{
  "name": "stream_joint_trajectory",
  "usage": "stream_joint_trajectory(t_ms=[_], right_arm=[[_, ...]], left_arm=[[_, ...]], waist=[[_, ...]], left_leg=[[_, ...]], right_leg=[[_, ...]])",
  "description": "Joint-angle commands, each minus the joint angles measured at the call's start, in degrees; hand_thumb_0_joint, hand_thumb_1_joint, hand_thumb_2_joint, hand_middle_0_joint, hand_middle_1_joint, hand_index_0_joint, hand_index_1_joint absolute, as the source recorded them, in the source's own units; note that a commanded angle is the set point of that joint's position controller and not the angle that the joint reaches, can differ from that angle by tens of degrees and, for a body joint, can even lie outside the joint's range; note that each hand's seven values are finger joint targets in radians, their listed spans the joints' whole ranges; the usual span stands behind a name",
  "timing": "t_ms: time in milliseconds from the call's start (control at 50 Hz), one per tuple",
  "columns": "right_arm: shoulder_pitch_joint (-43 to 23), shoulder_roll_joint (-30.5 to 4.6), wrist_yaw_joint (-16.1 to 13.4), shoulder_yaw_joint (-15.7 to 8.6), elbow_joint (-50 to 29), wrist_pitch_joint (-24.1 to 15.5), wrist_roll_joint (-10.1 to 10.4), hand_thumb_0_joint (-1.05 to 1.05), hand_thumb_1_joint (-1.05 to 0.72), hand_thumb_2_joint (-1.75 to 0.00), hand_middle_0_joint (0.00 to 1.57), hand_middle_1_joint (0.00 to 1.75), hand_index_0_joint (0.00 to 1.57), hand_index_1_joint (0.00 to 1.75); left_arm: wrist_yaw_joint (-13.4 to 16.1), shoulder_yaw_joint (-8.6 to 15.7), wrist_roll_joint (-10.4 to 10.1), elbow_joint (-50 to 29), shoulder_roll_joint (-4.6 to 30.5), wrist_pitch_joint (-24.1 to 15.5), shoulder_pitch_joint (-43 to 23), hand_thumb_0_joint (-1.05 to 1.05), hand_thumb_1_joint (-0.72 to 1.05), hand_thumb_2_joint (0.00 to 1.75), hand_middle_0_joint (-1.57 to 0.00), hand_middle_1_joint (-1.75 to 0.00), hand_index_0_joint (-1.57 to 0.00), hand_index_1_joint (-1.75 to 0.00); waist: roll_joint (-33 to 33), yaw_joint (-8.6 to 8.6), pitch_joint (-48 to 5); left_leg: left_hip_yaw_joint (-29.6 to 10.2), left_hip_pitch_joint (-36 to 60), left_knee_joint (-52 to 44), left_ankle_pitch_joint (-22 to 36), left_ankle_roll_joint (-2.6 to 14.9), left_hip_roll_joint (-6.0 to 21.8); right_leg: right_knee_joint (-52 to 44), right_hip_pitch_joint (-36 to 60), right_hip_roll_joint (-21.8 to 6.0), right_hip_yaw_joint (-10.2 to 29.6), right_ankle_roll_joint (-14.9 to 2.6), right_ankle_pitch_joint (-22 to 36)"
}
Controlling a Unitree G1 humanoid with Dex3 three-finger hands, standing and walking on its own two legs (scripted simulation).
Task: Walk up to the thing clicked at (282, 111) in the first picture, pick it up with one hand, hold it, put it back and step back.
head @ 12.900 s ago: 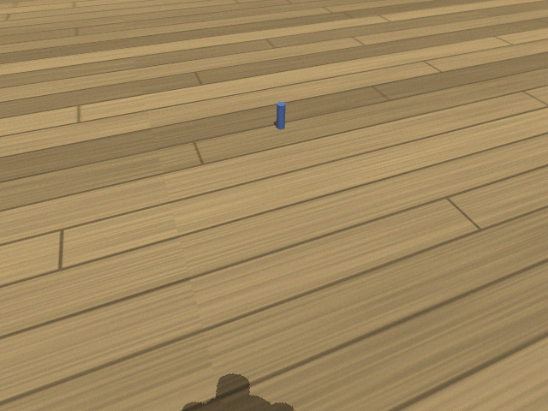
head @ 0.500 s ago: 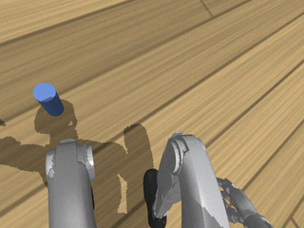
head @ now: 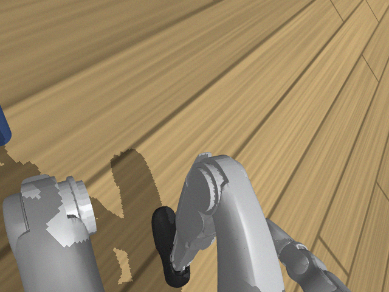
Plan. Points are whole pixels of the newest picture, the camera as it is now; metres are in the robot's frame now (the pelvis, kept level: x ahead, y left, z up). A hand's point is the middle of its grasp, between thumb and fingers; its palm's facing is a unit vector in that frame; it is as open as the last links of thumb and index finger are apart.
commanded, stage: close in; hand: left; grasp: from the side
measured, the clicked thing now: out of the picture +0.45 +0.28 -0.21
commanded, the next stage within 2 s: rest palm in 0.36 s
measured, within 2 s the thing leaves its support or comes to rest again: leaves its support in 1.68 s
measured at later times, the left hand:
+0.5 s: hand out of the picture +0.42 +0.28 -0.17, palm faces +0.24 -0.97 +0.03, open 17.6 cm
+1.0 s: hand out of the picture +0.43 +0.28 -0.18, palm faces +0.26 -0.96 +0.00, open 12.4 cm
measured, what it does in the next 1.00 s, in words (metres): stands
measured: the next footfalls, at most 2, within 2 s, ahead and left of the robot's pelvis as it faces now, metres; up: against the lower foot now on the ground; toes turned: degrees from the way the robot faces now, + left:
none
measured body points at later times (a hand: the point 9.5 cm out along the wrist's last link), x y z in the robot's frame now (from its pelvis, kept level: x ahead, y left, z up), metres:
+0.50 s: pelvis -0.01 +0.00 -0.01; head +0.21 +0.19 +0.33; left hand +0.40 +0.33 -0.17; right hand +0.14 -0.25 -0.03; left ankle +0.08 +0.12 -0.26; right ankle +0.13 -0.11 -0.26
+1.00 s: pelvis -0.01 +0.01 -0.01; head +0.22 +0.19 +0.32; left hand +0.41 +0.33 -0.18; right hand +0.16 -0.24 -0.04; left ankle +0.08 +0.12 -0.26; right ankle +0.13 -0.11 -0.26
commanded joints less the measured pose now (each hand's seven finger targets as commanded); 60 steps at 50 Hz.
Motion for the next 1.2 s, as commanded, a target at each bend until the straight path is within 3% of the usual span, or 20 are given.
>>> stream_joint_trajectory(t_ms=[0, 60, 80, 140, 260, 420, 520, 580, 660, 740, 860, 1020, 1080, 1180], right_arm=[[3.2, -20.1, -0.8, -5.5, -2.5, 0.6, -0.5, 0.00, -0.94, -0.91, 0.20, 0.30, 0.20, 0.30], [3.0, -20.2, -0.5, -5.0, -2.3, 1.1, -1.0, 0.00, -0.93, -0.90, 0.20, 0.30, 0.20, 0.30], [2.6, -20.2, -0.3, -5.0, -2.6, 1.2, -1.1, 0.00, -0.93, -0.90, 0.20, 0.30, 0.20, 0.30], [1.6, -20.6, -0.1, -4.5, -3.3, 1.2, -1.2, 0.00, -0.93, -0.90, 0.20, 0.30, 0.20, 0.30], [1.1, -21.3, 0.1, -3.3, -3.9, 1.8, -2.2, 0.00, -0.93, -0.90, 0.20, 0.30, 0.20, 0.30], [0.3, -21.6, 0.5, -2.2, -4.1, 2.9, -3.5, 0.00, -0.92, -0.90, 0.20, 0.30, 0.20, 0.30], [0.5, -21.7, 0.6, -1.4, -3.8, 3.7, -4.3, 0.00, -0.91, -0.91, 0.20, 0.30, 0.20, 0.30], [0.2, -22.2, 0.6, -1.2, -3.6, 4.0, -4.6, 0.00, -0.90, -0.90, 0.20, 0.30, 0.20, 0.30], [-0.1, -21.8, 0.7, -0.7, -3.7, 4.0, -4.6, 0.00, -0.91, -0.90, 0.20, 0.30, 0.20, 0.30], [-0.2, -21.8, 0.6, -0.5, -3.1, 4.2, -4.9, 0.00, -0.90, -0.90, 0.20, 0.30, 0.20, 0.30], [-0.3, -21.4, 0.8, -0.2, -3.3, 4.8, -5.1, 0.00, -0.89, -0.90, 0.20, 0.30, 0.20, 0.30], [-0.4, -21.1, 0.8, 0.0, -3.8, 5.4, -5.0, 0.00, -0.89, -0.90, 0.20, 0.30, 0.20, 0.30], [-0.2, -21.2, 0.7, 0.0, -3.5, 5.5, -5.0, 0.00, -0.88, -0.89, 0.20, 0.30, 0.20, 0.30], [0.3, -21.4, 0.9, 0.1, -3.6, 6.0, -5.1, 0.00, -0.87, -0.89, 0.20, 0.30, 0.20, 0.30]], left_arm=[[4.9, 0.7, 0.6, -6.5, 14.8, -5.8, -10.6, 0.00, -0.61, 0.00, -0.07, -0.07, -0.07, -0.06], [6.6, -1.6, 1.9, -5.5, 13.6, -6.6, -10.2, 0.00, -0.60, 0.01, -0.06, -0.06, -0.06, -0.05], [6.9, -2.1, 2.1, -5.6, 13.5, -6.7, -9.5, 0.00, -0.58, 0.01, -0.06, -0.06, -0.06, -0.05], [8.0, -4.5, 2.0, -5.7, 11.8, -7.3, -10.9, 0.00, -0.59, 0.01, -0.06, -0.06, -0.06, -0.05], [10.9, -5.2, 0.5, -4.9, 11.3, -9.5, -11.0, 0.00, -0.59, 0.02, -0.05, -0.06, -0.06, -0.05], [14.8, -6.4, 2.6, -3.5, 11.6, -12.4, -10.4, 0.00, -0.52, 0.08, -0.05, -0.07, -0.05, -0.06], [15.9, -6.9, 3.0, -2.4, 11.0, -13.1, -9.0, 0.00, -0.38, 0.13, -0.10, -0.07, -0.09, -0.08], [16.4, -7.5, 3.0, -2.8, 11.0, -13.5, -10.2, 0.00, -0.36, 0.15, -0.10, -0.08, -0.09, -0.08], [17.5, -7.1, 2.2, -3.8, 11.8, -13.9, -11.9, 0.00, -0.21, 0.28, -0.30, -0.26, -0.29, -0.26], [18.0, -8.2, 2.6, -2.9, 11.2, -14.2, -12.9, 0.00, -0.10, 0.35, -0.34, -0.31, -0.34, -0.31], [18.7, -9.2, 3.4, -1.8, 11.1, -13.6, -12.5, 0.00, 0.02, 0.48, -0.44, -0.43, -0.43, -0.44], [19.9, -9.1, 3.9, -2.7, 12.2, -12.8, -13.6, 0.00, 0.21, 0.67, -0.66, -0.65, -0.65, -0.65], [20.1, -9.8, 4.0, -3.4, 12.0, -12.9, -15.8, 0.00, 0.33, 0.75, -0.74, -0.73, -0.74, -0.73], [21.4, -9.6, 4.9, -2.0, 11.9, -12.4, -15.6, 0.00, 0.46, 0.89, -0.89, -0.88, -0.88, -0.88]], waist=[[30.0, -3.42, -32.8], [28.7, -4.69, -30.6], [28.7, -4.43, -30.0], [27.9, -5.96, -28.8], [27.4, -6.83, -27.8], [29.9, -6.74, -24.8], [30.0, -7.64, -26.7], [30.6, -8.23, -26.2], [28.4, -8.28, -26.3], [29.2, -9.37, -26.1], [28.6, -8.93, -25.9], [29.8, -8.77, -26.1], [29.8, -9.90, -26.2], [30.1, -10.16, -26.0]], left_leg=[[4.4, 23.2, -18.1, 6.2, -2.00, 1.7], [4.0, 21.3, -17.9, 3.6, -1.72, 1.7], [4.2, 20.7, -17.8, 3.1, -1.64, 1.7], [3.1, 20.5, -18.1, 1.3, -1.52, 1.8], [1.1, 20.3, -18.1, 0.5, -1.69, 1.9], [0.2, 21.6, -18.8, 1.7, -2.36, 2.4], [-0.2, 23.6, -17.6, 6.4, -2.55, 2.4], [-0.3, 23.6, -17.3, 6.1, -2.52, 2.4], [0.2, 21.7, -16.4, 3.8, -1.88, 2.2], [-0.4, 22.3, -16.5, 4.8, -2.18, 2.4], [0.0, 21.8, -16.3, 4.9, -1.99, 2.3], [-0.6, 22.8, -16.9, 5.7, -2.19, 2.6], [-0.6, 22.6, -16.5, 5.8, -2.10, 2.5], [-1.6, 24.2, -17.5, 6.7, -2.54, 2.9]], right_leg=[[-11.0, 14.4, 3.0, -3.6, -2.07, 6.9], [-11.4, 14.2, 3.1, -4.1, -1.73, 5.7], [-11.5, 14.2, 3.2, -4.0, -1.79, 5.5], [-11.3, 13.0, 3.3, -4.8, -1.56, 4.6], [-10.3, 13.0, 3.6, -5.8, -1.44, 4.7], [-9.4, 13.0, 3.8, -6.2, -1.66, 6.1], [-9.0, 15.4, 3.9, -6.6, -1.37, 10.0], [-9.0, 15.3, 4.0, -6.6, -1.33, 10.3], [-10.3, 16.1, 4.2, -6.5, -1.10, 8.9], [-9.8, 15.7, 4.3, -6.8, -1.11, 9.7], [-10.4, 16.2, 4.5, -6.7, -1.17, 9.8], [-10.2, 16.1, 4.8, -6.8, -1.33, 10.3], [-10.4, 16.0, 4.8, -6.9, -1.29, 10.6], [-10.1, 15.5, 4.7, -7.4, -1.36, 10.9]])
